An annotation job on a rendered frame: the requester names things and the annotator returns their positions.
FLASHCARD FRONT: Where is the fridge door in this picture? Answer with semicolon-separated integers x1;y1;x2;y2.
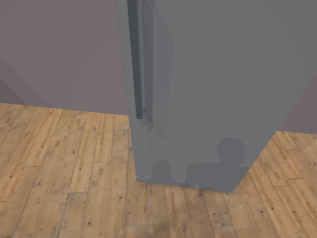
117;0;317;193

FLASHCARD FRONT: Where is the handle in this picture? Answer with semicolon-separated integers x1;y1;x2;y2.
127;0;144;119

